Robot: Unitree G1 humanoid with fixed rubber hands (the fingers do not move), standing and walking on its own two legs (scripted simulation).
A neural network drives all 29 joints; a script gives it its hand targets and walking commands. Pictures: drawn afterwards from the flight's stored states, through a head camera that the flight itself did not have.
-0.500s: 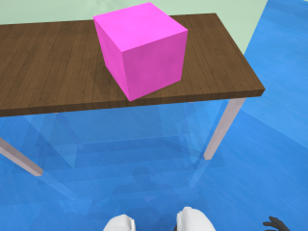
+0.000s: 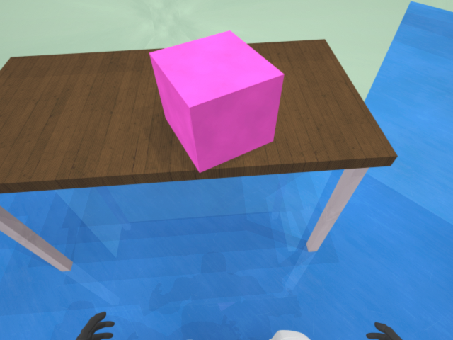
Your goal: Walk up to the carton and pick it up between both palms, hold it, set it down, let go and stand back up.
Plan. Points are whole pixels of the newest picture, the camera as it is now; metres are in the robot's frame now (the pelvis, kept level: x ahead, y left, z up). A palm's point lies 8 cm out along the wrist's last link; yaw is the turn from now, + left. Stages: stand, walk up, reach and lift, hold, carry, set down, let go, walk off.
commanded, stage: walk up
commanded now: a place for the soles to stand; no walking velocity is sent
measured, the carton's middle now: (215, 99) +0.64 +0.03 +0.04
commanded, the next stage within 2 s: none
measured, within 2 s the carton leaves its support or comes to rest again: neither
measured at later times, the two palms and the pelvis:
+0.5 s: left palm out of the picture +0.06 +0.31 -0.10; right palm out of the picture +0.12 -0.30 -0.11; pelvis +0.02 +0.00 +0.01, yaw +4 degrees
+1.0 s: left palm (75, 288) +0.23 +0.32 -0.11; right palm (391, 304) +0.19 -0.32 -0.14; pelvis +0.15 +0.01 -0.03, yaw +3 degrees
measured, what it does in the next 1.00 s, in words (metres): walks ahead: right foot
